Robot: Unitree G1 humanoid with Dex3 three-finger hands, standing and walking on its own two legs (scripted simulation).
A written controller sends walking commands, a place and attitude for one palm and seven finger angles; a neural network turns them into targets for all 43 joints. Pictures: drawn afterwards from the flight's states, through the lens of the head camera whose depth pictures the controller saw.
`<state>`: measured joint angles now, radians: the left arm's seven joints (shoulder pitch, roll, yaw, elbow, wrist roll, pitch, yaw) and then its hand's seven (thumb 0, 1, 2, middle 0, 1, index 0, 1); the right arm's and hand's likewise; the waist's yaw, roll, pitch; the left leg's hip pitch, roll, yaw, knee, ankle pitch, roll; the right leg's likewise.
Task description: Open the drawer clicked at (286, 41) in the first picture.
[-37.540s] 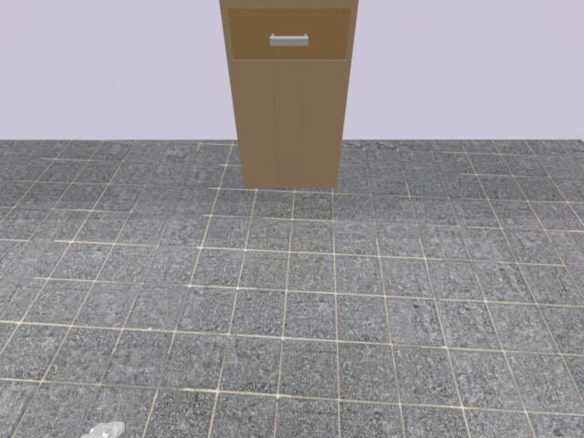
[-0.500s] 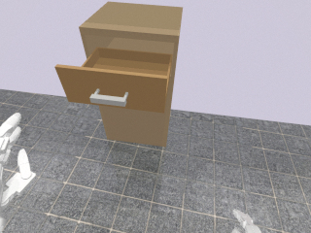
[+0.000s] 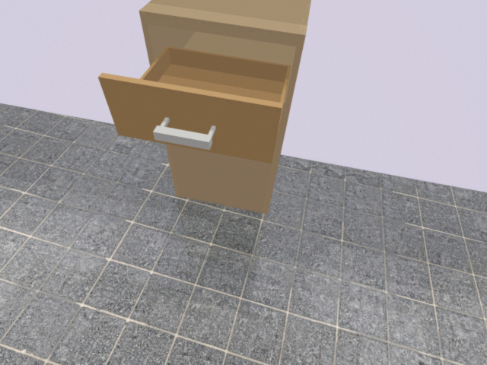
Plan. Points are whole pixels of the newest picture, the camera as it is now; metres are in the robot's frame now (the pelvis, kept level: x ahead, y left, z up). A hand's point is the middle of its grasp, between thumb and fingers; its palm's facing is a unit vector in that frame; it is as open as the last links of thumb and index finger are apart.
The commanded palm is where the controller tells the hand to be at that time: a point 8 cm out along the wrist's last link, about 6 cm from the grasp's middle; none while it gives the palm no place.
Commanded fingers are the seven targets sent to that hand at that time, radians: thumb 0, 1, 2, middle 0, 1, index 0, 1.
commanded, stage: let the arm hang, fingers relaxed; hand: left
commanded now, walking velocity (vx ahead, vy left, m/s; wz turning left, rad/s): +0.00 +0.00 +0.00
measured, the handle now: (186, 131) +0.62 +0.17 -0.01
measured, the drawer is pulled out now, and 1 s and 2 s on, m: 0.30 0.30 0.30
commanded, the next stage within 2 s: look to check the result in 0.76 s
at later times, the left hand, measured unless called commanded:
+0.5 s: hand out of the picture -0.02 +0.19 -0.16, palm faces +0.00 -0.98 -0.22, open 7.4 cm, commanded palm none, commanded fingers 0.00 0.90 0.90 -0.20 -0.30 -0.20 -0.30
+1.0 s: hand out of the picture -0.02 +0.18 -0.17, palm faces +0.00 -0.98 -0.20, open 7.4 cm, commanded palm none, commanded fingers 0.00 0.90 0.90 -0.20 -0.30 -0.20 -0.30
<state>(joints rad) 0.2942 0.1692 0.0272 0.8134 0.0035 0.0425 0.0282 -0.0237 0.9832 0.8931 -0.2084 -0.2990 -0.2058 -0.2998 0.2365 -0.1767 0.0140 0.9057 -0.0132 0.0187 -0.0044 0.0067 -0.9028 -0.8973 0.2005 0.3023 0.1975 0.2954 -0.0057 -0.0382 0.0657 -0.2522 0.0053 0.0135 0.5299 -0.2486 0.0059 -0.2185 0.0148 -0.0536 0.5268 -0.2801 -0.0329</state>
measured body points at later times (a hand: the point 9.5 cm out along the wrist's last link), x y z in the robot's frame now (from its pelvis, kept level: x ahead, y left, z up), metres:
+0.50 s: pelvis -0.02 +0.01 +0.01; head -0.01 +0.00 +0.46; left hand -0.02 +0.24 -0.15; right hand -0.04 -0.20 -0.16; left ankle +0.02 +0.12 -0.73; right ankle +0.00 -0.10 -0.73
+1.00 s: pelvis -0.02 +0.01 +0.01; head -0.01 +0.00 +0.46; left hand -0.02 +0.23 -0.15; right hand -0.05 -0.20 -0.16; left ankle +0.02 +0.12 -0.73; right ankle +0.00 -0.10 -0.73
